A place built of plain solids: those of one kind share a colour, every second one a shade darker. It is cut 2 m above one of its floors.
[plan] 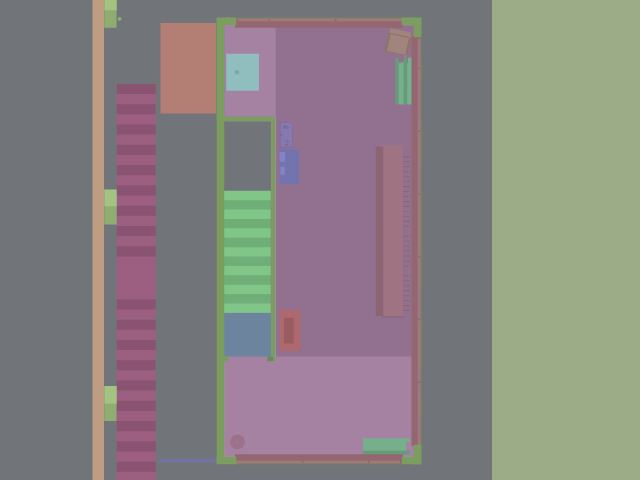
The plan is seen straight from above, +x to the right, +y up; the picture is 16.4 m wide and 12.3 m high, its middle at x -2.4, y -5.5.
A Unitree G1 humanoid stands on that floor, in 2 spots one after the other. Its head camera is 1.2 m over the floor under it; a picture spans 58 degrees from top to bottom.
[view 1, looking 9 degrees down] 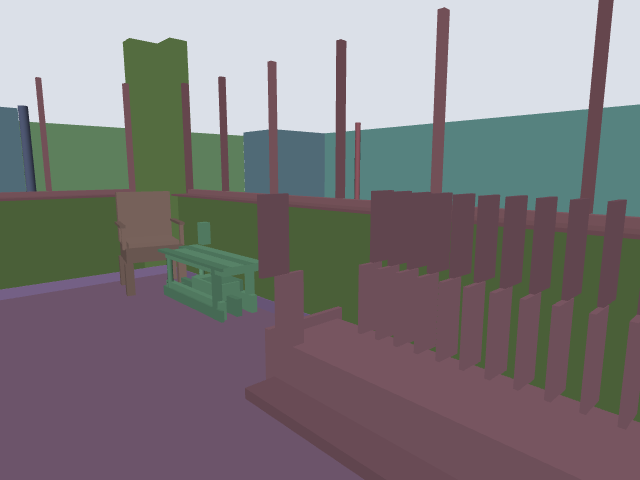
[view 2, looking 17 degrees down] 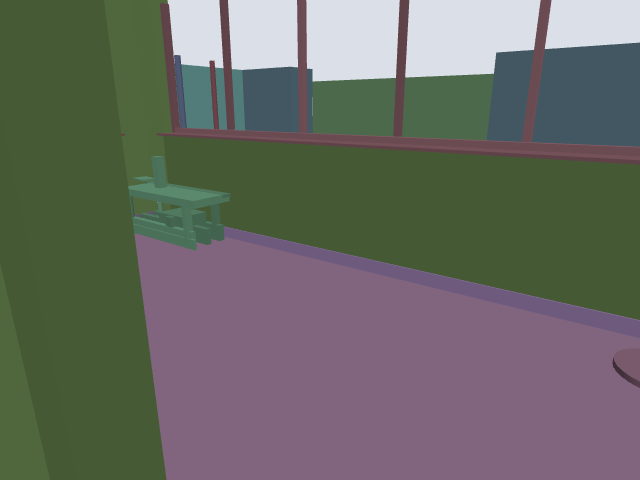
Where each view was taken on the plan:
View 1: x -2.15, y -4.95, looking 47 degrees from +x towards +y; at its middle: wall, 3.20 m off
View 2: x -4.25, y -8.32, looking -54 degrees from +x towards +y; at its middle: wall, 3.53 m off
